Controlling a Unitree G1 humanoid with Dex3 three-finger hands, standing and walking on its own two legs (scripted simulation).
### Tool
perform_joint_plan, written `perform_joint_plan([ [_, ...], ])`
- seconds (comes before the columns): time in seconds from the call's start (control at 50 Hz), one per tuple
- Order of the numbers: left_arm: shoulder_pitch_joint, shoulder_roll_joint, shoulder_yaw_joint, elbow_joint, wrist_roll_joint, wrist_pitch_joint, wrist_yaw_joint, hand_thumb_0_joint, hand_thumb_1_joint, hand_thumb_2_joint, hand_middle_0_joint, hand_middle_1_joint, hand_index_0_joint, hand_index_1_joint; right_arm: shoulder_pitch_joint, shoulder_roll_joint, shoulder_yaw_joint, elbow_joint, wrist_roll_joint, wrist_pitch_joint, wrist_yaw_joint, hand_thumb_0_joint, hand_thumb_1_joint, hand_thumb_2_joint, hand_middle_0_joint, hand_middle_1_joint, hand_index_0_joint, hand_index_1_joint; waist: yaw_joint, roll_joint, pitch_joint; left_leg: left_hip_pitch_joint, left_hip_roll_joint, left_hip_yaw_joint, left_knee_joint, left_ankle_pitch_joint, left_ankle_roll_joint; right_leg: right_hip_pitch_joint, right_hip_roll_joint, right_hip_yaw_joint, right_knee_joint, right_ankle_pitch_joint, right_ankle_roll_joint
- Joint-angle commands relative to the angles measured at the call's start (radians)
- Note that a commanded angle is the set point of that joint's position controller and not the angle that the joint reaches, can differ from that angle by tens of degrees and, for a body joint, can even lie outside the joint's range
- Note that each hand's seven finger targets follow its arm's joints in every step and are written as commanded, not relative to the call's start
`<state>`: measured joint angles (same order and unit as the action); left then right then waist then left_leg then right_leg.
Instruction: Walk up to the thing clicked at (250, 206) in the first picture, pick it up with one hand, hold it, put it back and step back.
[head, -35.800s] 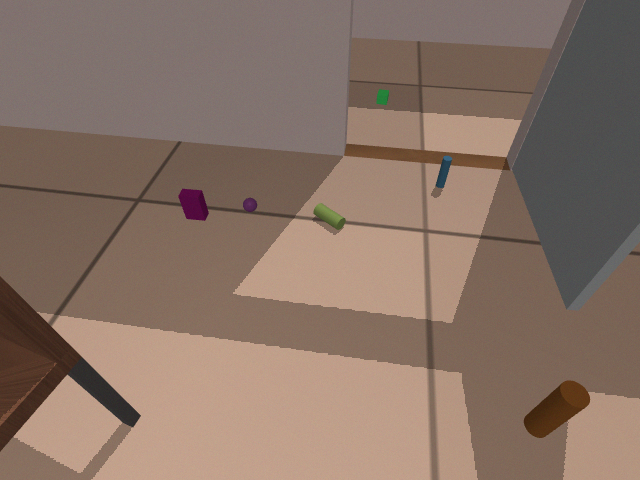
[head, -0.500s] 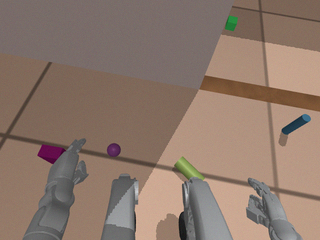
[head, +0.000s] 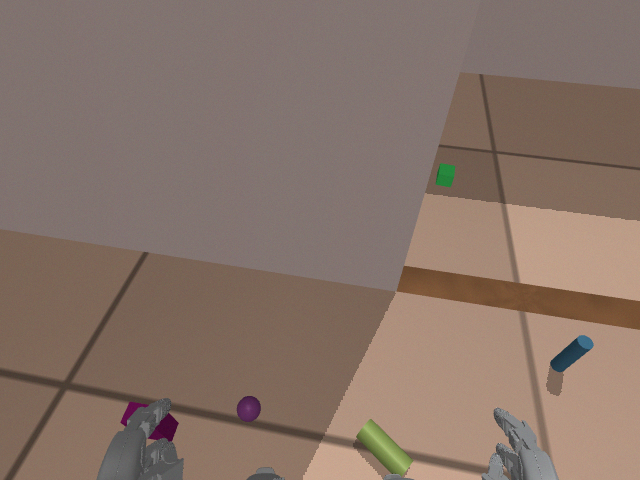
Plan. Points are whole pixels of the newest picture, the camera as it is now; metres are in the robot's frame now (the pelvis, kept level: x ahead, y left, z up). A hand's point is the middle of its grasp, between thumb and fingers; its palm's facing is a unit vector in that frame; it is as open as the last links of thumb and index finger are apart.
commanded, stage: home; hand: left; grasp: from above
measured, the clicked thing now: (248, 408) +0.43 +0.20 -0.66
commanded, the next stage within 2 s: none
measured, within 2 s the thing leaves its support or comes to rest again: neither
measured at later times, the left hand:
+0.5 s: hand (172, 479) +0.17 +0.18 -0.03, palm faces +0.06 -0.98 -0.20, open 7.4 cm
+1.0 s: hand (172, 479) +0.17 +0.18 -0.02, palm faces +0.05 -0.98 -0.20, open 7.4 cm
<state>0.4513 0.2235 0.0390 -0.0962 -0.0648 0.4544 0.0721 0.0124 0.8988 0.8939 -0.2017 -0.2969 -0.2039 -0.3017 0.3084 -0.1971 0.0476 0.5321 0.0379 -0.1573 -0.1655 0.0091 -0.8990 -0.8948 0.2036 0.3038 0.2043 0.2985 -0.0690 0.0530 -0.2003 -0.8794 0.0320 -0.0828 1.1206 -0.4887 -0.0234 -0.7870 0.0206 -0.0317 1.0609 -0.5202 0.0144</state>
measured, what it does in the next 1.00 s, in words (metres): stands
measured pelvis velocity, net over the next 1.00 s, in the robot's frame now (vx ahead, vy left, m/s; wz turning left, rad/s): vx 0.01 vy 0.00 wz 0.01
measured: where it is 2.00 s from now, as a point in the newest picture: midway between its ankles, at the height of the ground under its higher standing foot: outside the picture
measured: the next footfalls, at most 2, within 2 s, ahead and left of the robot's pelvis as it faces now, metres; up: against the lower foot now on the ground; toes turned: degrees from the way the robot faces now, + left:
none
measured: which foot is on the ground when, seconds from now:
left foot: down 0.00-1.00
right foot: down 0.00-1.00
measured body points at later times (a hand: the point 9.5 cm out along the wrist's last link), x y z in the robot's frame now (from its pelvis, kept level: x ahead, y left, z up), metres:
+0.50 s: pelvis +0.01 +0.00 +0.02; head +0.02 +0.00 +0.47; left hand +0.16 +0.23 -0.01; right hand +0.18 -0.24 -0.03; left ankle +0.03 +0.13 -0.66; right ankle +0.00 -0.13 -0.66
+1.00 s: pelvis +0.01 +0.00 +0.02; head +0.01 +0.00 +0.47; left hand +0.16 +0.23 -0.01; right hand +0.16 -0.25 -0.04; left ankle +0.03 +0.13 -0.66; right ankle +0.00 -0.13 -0.66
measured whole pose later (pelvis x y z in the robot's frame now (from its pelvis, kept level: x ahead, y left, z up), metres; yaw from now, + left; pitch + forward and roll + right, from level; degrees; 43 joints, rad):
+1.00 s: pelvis +0.01 +0.00 +0.02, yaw +1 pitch +9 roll -2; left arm 0.51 0.22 0.03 -0.12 -0.05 0.45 0.01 0.01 0.90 0.89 -0.20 -0.30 -0.20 -0.30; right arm 0.31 -0.22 0.03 0.54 0.00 -0.25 -0.19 0.01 -0.90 -0.89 0.20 0.30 0.20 0.30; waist -0.04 0.04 -0.17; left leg -0.71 0.03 -0.07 1.01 -0.46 -0.02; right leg -0.63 0.01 -0.02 0.96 -0.49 0.01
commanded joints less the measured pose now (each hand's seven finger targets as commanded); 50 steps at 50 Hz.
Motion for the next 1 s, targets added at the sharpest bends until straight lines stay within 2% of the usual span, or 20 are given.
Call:
perform_joint_plan([
  [0.0,0.035,0.085,0.059,-0.228,-0.007,-0.023,-0.006,0.000,0.900,0.900,-0.200,-0.302,-0.200,-0.301,-0.056,-0.118,-0.050,-0.159,-0.012,-0.080,-0.032,0.000,-0.902,-0.899,0.199,0.299,0.199,0.299,0.010,0.008,-0.103,0.260,-0.027,0.034,-0.211,0.272,0.034,0.131,0.015,-0.026,-0.224,0.287,-0.019],
  [0.08,0.056,0.081,0.057,-0.238,0.003,-0.025,-0.027,0.000,0.900,0.900,-0.200,-0.302,-0.200,-0.301,-0.061,-0.124,-0.059,-0.171,-0.021,-0.098,-0.035,0.000,-0.902,-0.899,0.199,0.299,0.199,0.299,0.016,-0.003,-0.038,0.269,-0.029,0.034,-0.257,0.212,0.037,0.134,0.015,-0.032,-0.267,0.222,-0.017],
  [0.2,0.030,0.087,0.050,-0.217,0.011,-0.033,-0.052,0.000,0.900,0.900,-0.200,-0.301,-0.200,-0.301,-0.069,-0.140,-0.069,-0.169,-0.028,-0.127,-0.033,0.000,-0.901,-0.899,0.199,0.299,0.199,0.299,0.017,-0.017,0.002,0.279,-0.031,0.041,-0.265,0.205,0.035,0.130,0.009,-0.036,-0.278,0.210,-0.010],
  [0.28,0.010,0.100,0.059,-0.224,0.018,-0.040,-0.056,0.000,0.900,0.900,-0.200,-0.301,-0.200,-0.301,-0.076,-0.143,-0.069,-0.169,-0.032,-0.139,-0.030,0.000,-0.901,-0.899,0.200,0.299,0.200,0.299,0.020,0.009,-0.003,0.291,-0.035,0.047,-0.273,0.170,0.033,0.127,0.005,-0.028,-0.284,0.181,-0.009],
  [0.38,0.015,0.099,0.061,-0.248,0.019,-0.048,-0.051,0.000,0.900,0.900,-0.200,-0.301,-0.200,-0.301,-0.075,-0.142,-0.068,-0.160,-0.034,-0.147,-0.028,0.000,-0.901,-0.899,0.200,0.299,0.200,0.299,0.023,0.012,-0.049,0.320,-0.035,0.043,-0.264,0.232,0.031,0.165,0.005,-0.025,-0.269,0.241,-0.010],
  [0.46,0.021,0.100,0.049,-0.225,0.025,-0.046,-0.047,0.000,0.900,0.900,-0.200,-0.301,-0.200,-0.301,-0.079,-0.145,-0.067,-0.156,-0.035,-0.146,-0.031,0.000,-0.901,-0.899,0.200,0.299,0.200,0.299,0.022,0.004,-0.042,0.319,-0.034,0.043,-0.263,0.233,0.033,0.157,0.005,-0.024,-0.272,0.246,-0.009],
  [0.56,0.022,0.096,0.050,-0.219,0.020,-0.050,-0.047,0.000,0.900,0.900,-0.200,-0.302,-0.200,-0.301,-0.092,-0.143,-0.062,-0.159,-0.035,-0.147,-0.031,0.000,-0.902,-0.899,0.199,0.299,0.199,0.299,0.029,-0.007,-0.006,0.292,-0.034,0.043,-0.272,0.176,0.035,0.147,0.005,-0.028,-0.285,0.194,-0.008],
  [0.58,0.021,0.099,0.060,-0.223,0.017,-0.051,-0.047,0.000,0.900,0.900,-0.200,-0.302,-0.200,-0.301,-0.090,-0.144,-0.063,-0.160,-0.035,-0.149,-0.031,0.000,-0.902,-0.899,0.199,0.299,0.199,0.299,0.028,-0.008,-0.023,0.301,-0.032,0.041,-0.275,0.179,0.035,0.153,0.006,-0.028,-0.283,0.194,-0.009],
  [0.68,0.027,0.096,0.052,-0.219,0.017,-0.052,-0.048,0.000,0.900,0.900,-0.200,-0.302,-0.200,-0.301,-0.084,-0.145,-0.066,-0.156,-0.034,-0.151,-0.033,0.000,-0.902,-0.899,0.199,0.299,0.199,0.299,0.029,-0.027,-0.032,0.307,-0.030,0.041,-0.261,0.225,0.035,0.161,0.006,-0.028,-0.273,0.236,-0.008],
  [0.84,0.020,0.100,0.056,-0.221,0.016,-0.052,-0.050,0.000,0.900,0.900,-0.200,-0.302,-0.200,-0.301,-0.086,-0.147,-0.065,-0.157,-0.034,-0.154,-0.033,0.000,-0.902,-0.899,0.199,0.299,0.199,0.299,0.029,-0.007,-0.010,0.295,-0.027,0.040,-0.284,0.153,0.033,0.141,0.009,-0.029,-0.279,0.165,-0.011],
  [0.96,0.017,0.103,0.060,-0.230,0.016,-0.051,-0.050,0.000,0.900,0.900,-0.200,-0.301,-0.200,-0.301,-0.082,-0.145,-0.066,-0.153,-0.035,-0.156,-0.034,0.000,-0.902,-0.899,0.199,0.299,0.199,0.299,0.031,-0.011,-0.029,0.296,-0.029,0.044,-0.269,0.184,0.035,0.153,0.006,-0.024,-0.277,0.193,-0.011],
  [0.98,0.025,0.098,0.051,-0.211,0.016,-0.050,-0.052,0.000,0.900,0.900,-0.200,-0.301,-0.200,-0.301,-0.088,-0.144,-0.065,-0.151,-0.035,-0.155,-0.033,0.000,-0.902,-0.899,0.199,0.299,0.199,0.299,0.031,-0.022,-0.010,0.282,-0.029,0.044,-0.270,0.165,0.036,0.145,0.006,-0.026,-0.283,0.179,-0.008],
])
